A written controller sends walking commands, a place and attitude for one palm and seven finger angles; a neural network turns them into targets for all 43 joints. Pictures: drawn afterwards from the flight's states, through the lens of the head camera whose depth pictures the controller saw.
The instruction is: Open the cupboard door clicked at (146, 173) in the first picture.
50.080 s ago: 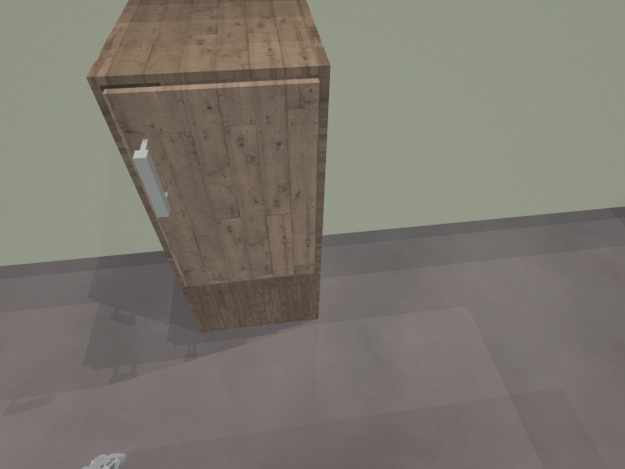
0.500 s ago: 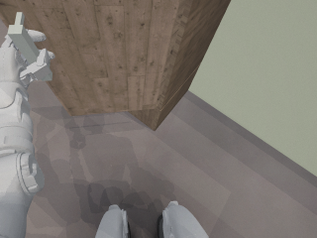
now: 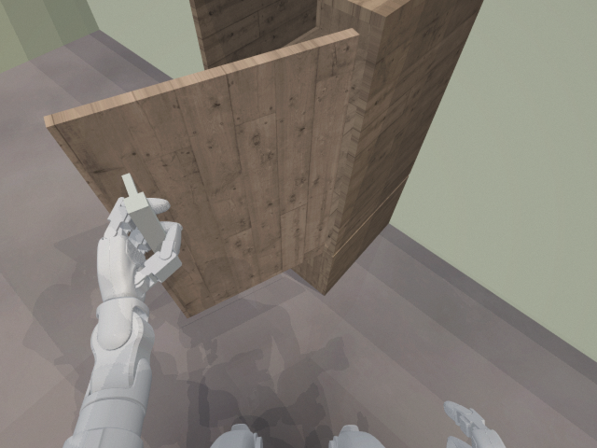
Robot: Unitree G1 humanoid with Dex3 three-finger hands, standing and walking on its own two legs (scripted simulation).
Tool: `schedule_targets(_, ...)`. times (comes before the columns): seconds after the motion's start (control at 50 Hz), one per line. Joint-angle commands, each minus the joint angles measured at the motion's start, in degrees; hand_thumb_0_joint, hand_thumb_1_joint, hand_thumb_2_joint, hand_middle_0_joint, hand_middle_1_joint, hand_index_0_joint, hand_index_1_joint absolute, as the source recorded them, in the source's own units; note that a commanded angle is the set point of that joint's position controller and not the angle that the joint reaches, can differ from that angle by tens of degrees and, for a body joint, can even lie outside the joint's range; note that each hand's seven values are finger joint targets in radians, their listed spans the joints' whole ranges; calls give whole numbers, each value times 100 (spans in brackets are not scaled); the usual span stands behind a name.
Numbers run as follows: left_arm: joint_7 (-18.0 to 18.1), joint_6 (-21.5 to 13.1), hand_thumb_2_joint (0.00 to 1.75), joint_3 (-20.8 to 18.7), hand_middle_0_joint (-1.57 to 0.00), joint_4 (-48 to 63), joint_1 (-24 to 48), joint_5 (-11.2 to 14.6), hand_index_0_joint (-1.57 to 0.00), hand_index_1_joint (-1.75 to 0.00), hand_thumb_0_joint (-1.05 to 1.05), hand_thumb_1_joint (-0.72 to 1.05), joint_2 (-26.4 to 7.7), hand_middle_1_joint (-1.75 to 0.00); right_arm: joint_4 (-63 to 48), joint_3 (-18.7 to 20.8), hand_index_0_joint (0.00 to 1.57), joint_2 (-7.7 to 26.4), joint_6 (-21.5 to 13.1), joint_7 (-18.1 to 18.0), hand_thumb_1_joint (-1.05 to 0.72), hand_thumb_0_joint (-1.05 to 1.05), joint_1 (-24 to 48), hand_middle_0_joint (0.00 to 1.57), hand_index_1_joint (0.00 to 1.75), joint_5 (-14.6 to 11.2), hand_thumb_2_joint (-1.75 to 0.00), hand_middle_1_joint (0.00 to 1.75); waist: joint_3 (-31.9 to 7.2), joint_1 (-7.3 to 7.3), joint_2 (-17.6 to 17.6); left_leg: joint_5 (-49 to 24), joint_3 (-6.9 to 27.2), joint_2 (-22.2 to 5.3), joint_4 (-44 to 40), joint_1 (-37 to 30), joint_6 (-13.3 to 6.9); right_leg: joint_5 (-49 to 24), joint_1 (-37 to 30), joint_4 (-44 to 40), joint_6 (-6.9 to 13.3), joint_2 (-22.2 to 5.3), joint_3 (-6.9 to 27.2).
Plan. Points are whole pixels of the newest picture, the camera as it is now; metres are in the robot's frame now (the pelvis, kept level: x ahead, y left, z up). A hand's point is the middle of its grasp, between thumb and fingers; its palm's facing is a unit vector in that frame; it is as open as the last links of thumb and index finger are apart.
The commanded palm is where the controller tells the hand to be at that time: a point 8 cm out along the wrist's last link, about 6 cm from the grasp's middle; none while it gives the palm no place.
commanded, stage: pull the door open along its arc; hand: left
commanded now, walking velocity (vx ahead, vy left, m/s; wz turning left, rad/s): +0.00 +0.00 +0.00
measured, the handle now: (151, 224) +0.41 +0.21 +0.04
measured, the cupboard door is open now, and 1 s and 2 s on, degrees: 70 91 95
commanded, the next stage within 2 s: open thumb and fingers to let go in 0.46 s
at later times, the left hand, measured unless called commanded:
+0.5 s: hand (233, 303) +0.29 +0.09 +0.04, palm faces +0.45 -0.89 +0.00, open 6.2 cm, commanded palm +0.23 +0.12 +0.04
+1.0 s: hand (241, 306) +0.29 +0.08 +0.04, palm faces +0.45 -0.89 -0.01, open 11.1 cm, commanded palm +0.24 +0.12 +0.04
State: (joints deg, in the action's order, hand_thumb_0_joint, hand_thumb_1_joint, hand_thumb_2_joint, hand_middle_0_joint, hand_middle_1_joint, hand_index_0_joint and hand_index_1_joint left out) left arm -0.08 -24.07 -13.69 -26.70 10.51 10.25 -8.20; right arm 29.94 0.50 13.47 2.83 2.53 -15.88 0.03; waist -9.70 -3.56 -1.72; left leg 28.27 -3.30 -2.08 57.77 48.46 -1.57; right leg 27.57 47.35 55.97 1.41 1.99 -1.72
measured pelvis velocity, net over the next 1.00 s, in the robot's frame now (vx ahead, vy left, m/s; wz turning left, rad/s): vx -0.02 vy -0.04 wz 0.09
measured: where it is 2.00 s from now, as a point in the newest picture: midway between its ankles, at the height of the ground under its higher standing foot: outside the picture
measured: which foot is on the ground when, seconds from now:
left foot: down 0.00-1.00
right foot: down 0.00-1.00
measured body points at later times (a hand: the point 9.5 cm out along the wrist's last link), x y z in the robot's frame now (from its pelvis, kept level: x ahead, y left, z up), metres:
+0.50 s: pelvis -0.01 -0.05 +0.00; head +0.04 -0.06 +0.45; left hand +0.26 +0.13 +0.04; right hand +0.14 -0.27 -0.12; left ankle -0.01 +0.10 -0.67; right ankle -0.01 -0.11 -0.67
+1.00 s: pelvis -0.02 -0.04 +0.00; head +0.04 -0.06 +0.44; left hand +0.26 +0.12 +0.04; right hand +0.17 -0.25 -0.12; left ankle -0.01 +0.10 -0.67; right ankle -0.01 -0.11 -0.67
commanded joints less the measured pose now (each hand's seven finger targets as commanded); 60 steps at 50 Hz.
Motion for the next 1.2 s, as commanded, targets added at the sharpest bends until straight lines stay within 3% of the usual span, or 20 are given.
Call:
schedule_targets(0.0,1363,-380,90,-542,-40,1305,189,-264,-40,-135,0,90,-872,-135,-515,254,20,657,-148,20,-90,0,-202,20,30,154,-90,30,-1668,448,329,-2696,332,140,-459,-955,126,-2792,-1391,-193,-17,12,-94)
schedule_targets(0.08,2167,-322,90,-128,-40,1383,551,-651,-40,-135,0,90,-355,-135,-482,214,20,543,-135,-57,-90,0,155,20,30,250,-90,30,-1521,416,334,-1836,299,231,-463,-767,112,-2167,-1352,-356,-42,-95,21)
schedule_targets(0.1,2309,-314,90,-8,-40,1424,643,-752,-40,-135,0,90,-303,-135,-466,204,20,539,-144,-79,-90,0,186,20,30,281,-90,30,-1538,372,485,-1672,329,242,-444,-703,86,-2001,-1364,-422,-51,-96,63)
schedule_targets(0.16,2664,-255,90,343,-40,1341,821,-953,-40,-135,0,90,38,-135,-394,173,20,466,-166,-142,-90,0,373,20,30,309,-90,30,-1405,310,467,-1323,302,281,-458,-676,76,-1630,-1363,-640,-81,-175,176)
schedule_targets(0.2,2698,-251,90,590,-40,1487,695,-1062,-40,-135,0,90,164,-135,-390,202,20,447,-220,-172,-90,0,366,20,30,350,-90,30,-1583,258,594,-1375,289,273,-404,-703,45,-1832,-1517,-713,-103,-195,263)
schedule_targets(0.28,2607,-269,90,1096,-40,1683,396,-1128,-40,-135,0,90,510,-135,-347,188,20,390,-284,-179,-90,0,433,20,30,350,-90,30,-1556,268,338,-1402,274,289,-435,-786,66,-2199,-1729,-830,-132,-307,393)
schedule_targets(0.3,2582,-263,90,1149,-40,1723,311,-1124,-40,-135,0,90,521,-135,-347,195,20,392,-304,-181,-90,0,398,20,30,352,-90,30,-1585,227,544,-1418,310,278,-430,-748,64,-2321,-1830,-856,-156,-324,439)
schedule_targets(0.36,2559,-284,90,1507,-40,1970,-178,-1111,-40,-135,0,90,843,-135,-371,203,20,346,-366,-153,-90,0,473,20,30,338,-90,30,-1521,276,406,-1447,311,288,-481,-839,86,-2549,-1918,-909,-178,-399,488)
schedule_targets(0.48,2813,-263,90,2117,-40,2465,-1025,-1231,-40,-135,0,90,1320,-135,-451,224,20,296,-512,-92,-90,0,538,20,30,360,-90,30,-1327,232,723,-1478,392,300,-496,-830,112,-2889,-1989,-948,-232,-502,547)
schedule_targets(0.54,3054,-334,90,1946,-40,2341,-41,-1505,-40,-135,0,90,998,-135,-294,226,20,310,-539,-162,-90,0,613,20,30,407,-90,30,-1024,65,851,-1130,442,306,-319,-536,99,-2167,-1594,-1042,-250,-593,760)
schedule_targets(0.56,3120,-373,87,1892,-40,2258,-9,-1607,-40,-134,0,83,970,-134,-273,228,20,271,-542,-189,-90,0,647,20,30,425,-90,30,-1001,120,756,-1047,445,319,-274,-464,104,-1914,-1538,-1049,-232,-611,835)
schedule_targets(0.6,3208,-406,81,1732,-38,2050,41,-1719,-38,-133,0,69,818,-133,-234,212,20,244,-553,-238,-90,0,730,20,30,429,-90,30,-967,132,932,-890,455,322,-213,-313,93,-1525,-1489,-1128,-231,-642,943)
schedule_targets(0.68,3157,-399,69,1802,-36,2046,4,-1521,-36,-130,0,41,1038,-130,-235,216,20,200,-548,-276,-90,0,816,20,30,410,-90,30,-1368,226,662,-962,398,352,-231,-437,105,-1729,-1749,-1101,-218,-662,943)
schedule_targets(0.72,3089,-328,63,1919,-35,2004,121,-1374,-35,-128,0,27,1185,-128,-230,205,20,217,-540,-287,-90,0,832,20,30,378,-90,30,-1363,152,768,-968,400,342,-243,-503,103,-1765,-1732,-1137,-243,-639,890)
schedule_targets(0.78,3033,-278,54,1971,-34,2045,77,-1287,-34,-126,0,6,1264,-126,-245,206,20,232,-540,-288,-90,0,776,20,30,376,-90,30,-1518,179,674,-1165,409,333,-288,-654,103,-2131,-1797,-1008,-230,-585,736)
schedule_targets(0.9,3023,-228,36,2003,-31,1928,-33,-1423,-31,-122,0,-36,1276,-122,-270,200,20,255,-502,-260,-90,0,694,20,30,395,-90,30,-1364,185,890,-1342,445,301,-344,-733,91,-2363,-1662,-883,-202,-502,520)
schedule_targets(0.94,3058,-253,30,1949,-30,1977,-62,-1428,-30,-120,0,-50,1241,-120,-296,210,20,254,-507,-238,-90,0,709,20,30,401,-90,30,-1384,228,751,-1364,427,304,-364,-799,93,-2329,-1612,-832,-170,-470,431)
schedule_targets(1.02,3112,-278,30,2263,-28,2107,-11,-1573,-28,-110,0,-50,1510,-110,-340,211,20,242,-517,-192,-90,0,740,20,30,406,-90,30,-1350,213,481,-1468,422,288,-378,-978,80,-2083,-1323,-711,-61,-353,217)
schedule_targets(1.1,3213,-235,30,2201,-25,2076,72,-1656,-25,-90,0,-50,1414,-90,-349,205,20,263,-522,-204,-90,0,701,20,30,425,-90,30,-1324,212,602,-1422,461,273,-399,-942,76,-1816,-1243,-677,-15,-289,145)
schedule_targets(1.18,3299,-195,30,2212,-22,2128,243,-1643,-22,-70,0,-50,1454,-70,-352,198,20,246,-534,-215,-90,0,759,20,30,429,-90,30,-1443,215,413,-1354,442,280,-401,-999,77,-1623,-1185,-660,7,-271,107)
